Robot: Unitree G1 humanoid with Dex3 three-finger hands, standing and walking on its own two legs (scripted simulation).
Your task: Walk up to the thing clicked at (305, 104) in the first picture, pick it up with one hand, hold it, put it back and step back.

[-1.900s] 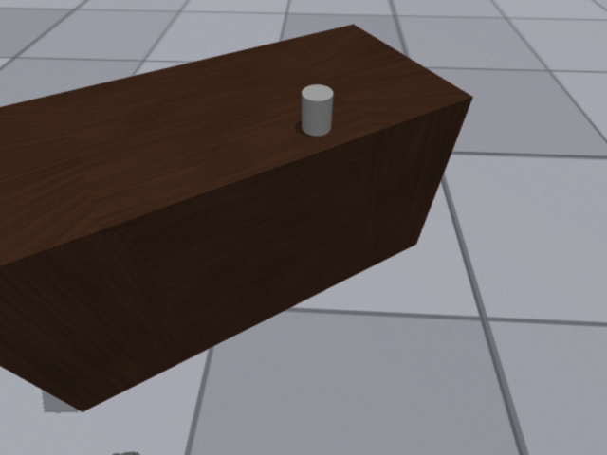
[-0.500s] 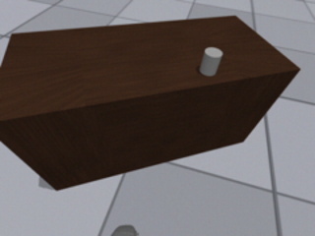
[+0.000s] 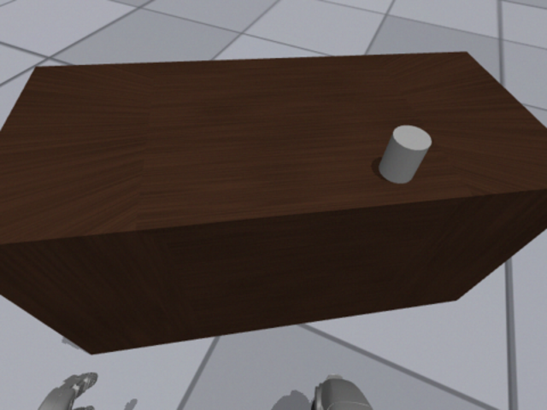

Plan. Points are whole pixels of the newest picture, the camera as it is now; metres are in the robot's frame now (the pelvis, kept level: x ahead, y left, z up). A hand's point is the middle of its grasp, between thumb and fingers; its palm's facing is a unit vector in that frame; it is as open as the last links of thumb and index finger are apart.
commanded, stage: walk up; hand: right
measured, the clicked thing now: (403, 155) +0.60 -0.25 +0.00
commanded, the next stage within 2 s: none
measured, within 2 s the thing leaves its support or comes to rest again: neither
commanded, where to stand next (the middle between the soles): +0.17 -0.11 m, yaw +9 degrees
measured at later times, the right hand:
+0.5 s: hand (494, 361) +0.22 -0.37 -0.13, palm faces -0.18 +0.85 -0.50, open 7.4 cm
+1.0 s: hand (489, 345) +0.26 -0.39 -0.15, palm faces -0.21 +0.90 -0.38, open 7.4 cm
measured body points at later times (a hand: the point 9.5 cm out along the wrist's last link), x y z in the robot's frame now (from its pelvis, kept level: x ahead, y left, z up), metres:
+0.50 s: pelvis +0.10 -0.10 -0.01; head +0.13 -0.06 +0.43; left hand +0.11 +0.21 -0.15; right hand +0.23 -0.41 -0.09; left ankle +0.17 +0.01 -0.72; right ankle +0.11 -0.18 -0.70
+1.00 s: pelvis +0.10 -0.13 -0.01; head +0.16 -0.14 +0.44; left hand +0.09 +0.21 -0.10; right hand +0.27 -0.43 -0.13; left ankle +0.12 +0.01 -0.72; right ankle +0.13 -0.30 -0.72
